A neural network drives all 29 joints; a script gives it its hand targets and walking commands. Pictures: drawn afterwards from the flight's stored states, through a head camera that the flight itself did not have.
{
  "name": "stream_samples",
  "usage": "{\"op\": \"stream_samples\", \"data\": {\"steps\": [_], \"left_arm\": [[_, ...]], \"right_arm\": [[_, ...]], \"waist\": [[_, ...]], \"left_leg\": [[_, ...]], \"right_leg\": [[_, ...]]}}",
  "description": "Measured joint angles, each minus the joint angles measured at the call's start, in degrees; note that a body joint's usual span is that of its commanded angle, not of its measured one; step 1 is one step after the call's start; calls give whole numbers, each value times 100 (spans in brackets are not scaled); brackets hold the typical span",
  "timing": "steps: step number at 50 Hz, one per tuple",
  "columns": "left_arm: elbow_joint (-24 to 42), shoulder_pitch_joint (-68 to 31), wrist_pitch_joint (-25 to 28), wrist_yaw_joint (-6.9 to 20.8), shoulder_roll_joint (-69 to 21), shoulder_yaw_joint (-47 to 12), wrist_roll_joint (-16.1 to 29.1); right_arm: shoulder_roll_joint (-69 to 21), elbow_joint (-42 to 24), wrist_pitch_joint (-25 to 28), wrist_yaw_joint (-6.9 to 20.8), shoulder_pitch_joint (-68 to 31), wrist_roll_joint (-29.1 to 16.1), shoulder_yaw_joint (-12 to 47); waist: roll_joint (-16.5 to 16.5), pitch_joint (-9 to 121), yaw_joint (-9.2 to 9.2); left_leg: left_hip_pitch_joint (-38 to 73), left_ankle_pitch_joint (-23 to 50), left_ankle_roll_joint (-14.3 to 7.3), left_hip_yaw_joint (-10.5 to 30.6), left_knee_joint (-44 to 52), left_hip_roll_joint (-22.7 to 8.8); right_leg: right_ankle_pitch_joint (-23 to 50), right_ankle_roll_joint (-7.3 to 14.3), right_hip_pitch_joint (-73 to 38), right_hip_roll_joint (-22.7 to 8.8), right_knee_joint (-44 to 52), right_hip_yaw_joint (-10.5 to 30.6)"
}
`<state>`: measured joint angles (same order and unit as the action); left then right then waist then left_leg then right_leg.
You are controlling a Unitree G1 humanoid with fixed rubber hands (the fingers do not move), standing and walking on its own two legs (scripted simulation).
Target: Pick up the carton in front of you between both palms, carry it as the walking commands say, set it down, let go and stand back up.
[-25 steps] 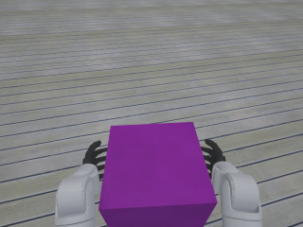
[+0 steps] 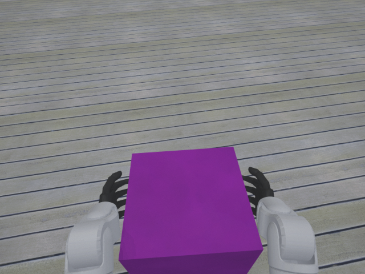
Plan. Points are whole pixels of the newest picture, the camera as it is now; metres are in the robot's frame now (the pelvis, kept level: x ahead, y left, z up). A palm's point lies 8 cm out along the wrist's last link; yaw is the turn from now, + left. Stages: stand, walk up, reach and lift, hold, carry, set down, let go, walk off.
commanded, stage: carry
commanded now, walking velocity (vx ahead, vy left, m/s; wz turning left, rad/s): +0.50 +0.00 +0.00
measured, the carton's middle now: (187, 222) +0.26 +0.00 +0.00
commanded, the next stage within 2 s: none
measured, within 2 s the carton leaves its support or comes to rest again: neither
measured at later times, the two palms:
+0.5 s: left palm (126, 100) +0.59 +0.18 +0.08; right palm (228, 98) +0.58 -0.12 +0.09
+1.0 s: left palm (125, 79) +0.71 +0.20 +0.08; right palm (216, 74) +0.71 -0.10 +0.09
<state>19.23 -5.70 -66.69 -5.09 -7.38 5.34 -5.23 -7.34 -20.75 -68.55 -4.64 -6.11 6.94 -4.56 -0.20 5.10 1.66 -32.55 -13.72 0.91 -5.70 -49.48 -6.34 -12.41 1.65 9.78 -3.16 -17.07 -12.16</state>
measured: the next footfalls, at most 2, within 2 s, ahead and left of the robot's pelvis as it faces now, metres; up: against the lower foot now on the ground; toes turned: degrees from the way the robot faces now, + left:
left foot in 0.18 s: +0.30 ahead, +0.14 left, +0.00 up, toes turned +11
right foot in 0.54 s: +0.47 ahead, -0.07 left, +0.00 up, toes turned +1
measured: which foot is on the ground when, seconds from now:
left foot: up 0.00-0.16, down 0.18-1.00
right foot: down 0.00-0.20, up 0.22-0.52, down 0.54-1.00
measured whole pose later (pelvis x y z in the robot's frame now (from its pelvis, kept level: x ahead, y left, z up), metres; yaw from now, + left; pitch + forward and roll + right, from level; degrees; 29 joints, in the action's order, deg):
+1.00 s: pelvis +0.44 +0.05 +0.00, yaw +0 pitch +5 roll -2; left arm 22.3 -8.2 -68.4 -5.2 -7.5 5.0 -5.9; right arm -7.5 -23.4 -68.8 -4.3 -7.4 6.0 -5.9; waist 0.5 4.5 0.5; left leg 0.9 -15.6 1.8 -8.9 -18.4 -2.6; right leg -7.6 2.9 18.0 -3.1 -28.2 -12.2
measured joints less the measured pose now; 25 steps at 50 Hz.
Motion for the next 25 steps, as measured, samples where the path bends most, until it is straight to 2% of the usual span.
{"op": "stream_samples", "data": {"steps": [5, 8, 10, 12, 14, 15, 17, 21, 25], "left_arm": [[279, -82, -48, -1, -5, -72, 12], [387, -147, -160, -1, -8, -65, -20], [386, -227, -213, 0, -5, 66, -28], [259, -307, -280, 1, -20, 180, -55], [173, -321, -333, 2, -20, 175, -88], [148, -318, -344, 2, -19, 150, -100], [131, -320, -322, 3, -19, 93, -105], [365, -372, -238, 1, -31, 21, -99], [555, -347, -221, 0, -29, 19, -101]], "right_arm": [[2, -379, -8, -1, 52, -29, -17], [-3, -447, -114, -3, -50, -53, -54], [-20, -275, -101, -7, -211, -52, -30], [-32, -19, -84, -9, -320, -52, -44], [-36, 79, -114, -9, -323, -61, -78], [-35, 79, -123, -9, -296, -68, -93], [-29, 12, -120, -9, -239, -78, -120], [-25, -299, -51, -9, -236, -127, -157], [-31, -411, -19, 7, -268, -144, -135]], "waist": [[17, 73, -84], [83, 107, -95], [186, 126, -188], [234, 27, -252], [190, -102, -261], [178, -155, -269], [146, -248, -286], [121, -393, -282], [113, -319, -197]], "left_leg": [[49, 623, -1, -348, 1676, 56], [477, 772, -77, -705, 2308, 208], [562, 904, -332, -823, 2055, 272], [656, 521, -513, -869, 1828, 290], [935, 397, -498, -874, 2083, 263], [1097, 419, -443, -867, 2276, 264], [1408, 431, -422, -823, 2630, 265], [1910, 271, -344, -713, 2957, 262], [2354, -188, -190, -680, 2831, 280]], "right_leg": [[-480, -269, -835, -69, 270, 26], [-1093, -481, -1192, -201, -159, 131], [-1456, -453, -819, -411, -1503, 297], [-1456, -341, 61, -309, -3368, 748], [-1290, -225, 910, -135, -4528, 862], [-1119, -193, 1231, -103, -4655, 836], [-899, -183, 1664, -73, -4235, 736], [-498, -219, 1948, -5, -2515, 586], [744, -233, 1743, 69, -1208, 299]]}}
